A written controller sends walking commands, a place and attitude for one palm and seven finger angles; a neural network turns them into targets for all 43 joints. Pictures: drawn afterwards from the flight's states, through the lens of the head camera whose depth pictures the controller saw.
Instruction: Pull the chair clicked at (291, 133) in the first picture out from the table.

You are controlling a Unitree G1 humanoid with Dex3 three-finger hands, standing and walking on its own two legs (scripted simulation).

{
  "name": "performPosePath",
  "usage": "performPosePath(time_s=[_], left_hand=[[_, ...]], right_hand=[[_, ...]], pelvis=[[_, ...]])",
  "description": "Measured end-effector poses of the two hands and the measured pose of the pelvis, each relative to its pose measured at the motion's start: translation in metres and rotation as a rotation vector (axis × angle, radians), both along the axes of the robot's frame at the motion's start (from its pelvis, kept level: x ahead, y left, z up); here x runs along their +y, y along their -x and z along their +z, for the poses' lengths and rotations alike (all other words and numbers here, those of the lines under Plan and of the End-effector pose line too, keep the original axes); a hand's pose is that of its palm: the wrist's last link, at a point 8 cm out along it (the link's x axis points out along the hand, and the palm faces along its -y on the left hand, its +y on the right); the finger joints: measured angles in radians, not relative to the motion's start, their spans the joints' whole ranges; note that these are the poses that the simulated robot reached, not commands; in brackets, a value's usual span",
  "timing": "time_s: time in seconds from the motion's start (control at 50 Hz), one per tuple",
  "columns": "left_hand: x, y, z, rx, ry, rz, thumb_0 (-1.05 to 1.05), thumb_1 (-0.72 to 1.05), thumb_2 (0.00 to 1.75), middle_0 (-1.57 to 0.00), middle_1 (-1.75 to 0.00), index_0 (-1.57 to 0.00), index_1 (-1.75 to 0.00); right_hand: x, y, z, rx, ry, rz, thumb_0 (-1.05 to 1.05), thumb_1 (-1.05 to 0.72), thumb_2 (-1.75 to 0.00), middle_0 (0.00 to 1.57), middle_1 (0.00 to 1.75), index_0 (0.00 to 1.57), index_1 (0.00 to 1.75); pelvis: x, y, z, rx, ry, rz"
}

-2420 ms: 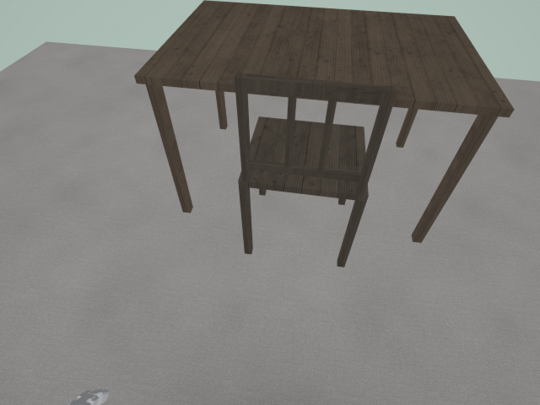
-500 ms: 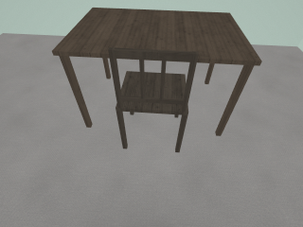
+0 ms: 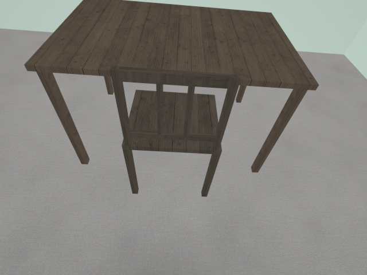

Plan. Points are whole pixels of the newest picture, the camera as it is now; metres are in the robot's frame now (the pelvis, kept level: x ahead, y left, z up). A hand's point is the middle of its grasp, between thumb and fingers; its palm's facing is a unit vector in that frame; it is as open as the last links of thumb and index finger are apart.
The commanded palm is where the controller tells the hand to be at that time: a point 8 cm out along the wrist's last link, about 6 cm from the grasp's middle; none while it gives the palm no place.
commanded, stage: take the last steps up to it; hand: left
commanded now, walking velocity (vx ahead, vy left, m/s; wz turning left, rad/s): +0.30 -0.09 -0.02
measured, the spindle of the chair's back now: (160, 110) +0.67 +0.14 -0.09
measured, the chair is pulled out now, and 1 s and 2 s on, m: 0.00 0.00 0.00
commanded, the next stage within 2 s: come to a stop and stand still in 0.38 s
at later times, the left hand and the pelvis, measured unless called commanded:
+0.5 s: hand (134, 245) +0.22 +0.14 -0.16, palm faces +0.05 -0.98 -0.20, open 7.2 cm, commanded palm none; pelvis +0.17 -0.04 +0.01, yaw +1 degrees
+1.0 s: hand (142, 237) +0.24 +0.12 -0.16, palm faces +0.06 -0.96 -0.27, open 7.4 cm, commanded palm none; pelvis +0.21 -0.08 +0.00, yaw +1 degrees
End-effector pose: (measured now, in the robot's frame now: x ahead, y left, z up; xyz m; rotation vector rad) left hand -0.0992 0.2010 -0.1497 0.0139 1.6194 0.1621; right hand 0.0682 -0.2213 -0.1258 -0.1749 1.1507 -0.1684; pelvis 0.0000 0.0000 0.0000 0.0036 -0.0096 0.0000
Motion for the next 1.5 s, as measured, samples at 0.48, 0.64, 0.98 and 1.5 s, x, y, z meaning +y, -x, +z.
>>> performPosePath(time_s=[0.48, 0.64, 0.98, 1.5], left_hand=[[-0.014, -0.309, 0.023, -0.385, -0.116, -0.101, 0.00, 0.94, 0.90, -0.20, -0.30, -0.20, -0.30], [-0.011, -0.300, -0.002, -0.210, -0.057, -0.039, 0.00, 0.93, 0.90, -0.20, -0.30, -0.20, -0.30], [-0.031, -0.330, 0.023, -0.279, -0.187, -0.090, 0.00, 0.91, 0.90, -0.20, -0.30, -0.19, -0.30], [0.004, -0.255, 0.013, -0.225, -0.120, -0.014, 0.01, 0.91, 0.90, -0.20, -0.30, -0.19, -0.30]], right_hand=[[-0.053, -0.091, -0.003, 0.209, -0.027, -0.057, 0.01, -0.91, -0.90, 0.20, 0.30, 0.19, 0.30], [-0.039, -0.179, 0.004, 0.133, 0.039, 0.008, 0.01, -0.94, -0.90, 0.20, 0.30, 0.20, 0.30], [-0.088, -0.209, -0.018, 0.123, -0.030, -0.005, 0.00, -0.91, -0.90, 0.20, 0.30, 0.20, 0.30], [-0.038, -0.141, 0.004, 0.170, 0.010, 0.055, 0.01, -0.93, -0.90, 0.20, 0.30, 0.20, 0.30]], pelvis=[[-0.043, -0.165, 0.012, 0.016, 0.029, 0.026], [-0.030, -0.214, 0.006, 0.002, 0.029, 0.014], [-0.075, -0.207, 0.003, -0.010, -0.009, 0.015], [-0.035, -0.169, 0.012, 0.002, -0.017, 0.040]])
